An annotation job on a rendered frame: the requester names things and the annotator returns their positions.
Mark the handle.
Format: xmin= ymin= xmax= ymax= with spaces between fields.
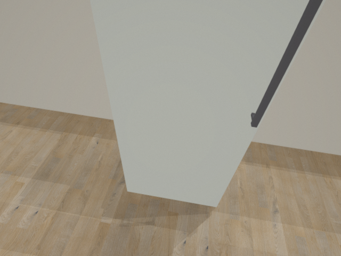
xmin=251 ymin=0 xmax=323 ymax=127

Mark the fridge door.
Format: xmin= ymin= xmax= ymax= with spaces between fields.
xmin=90 ymin=0 xmax=326 ymax=207

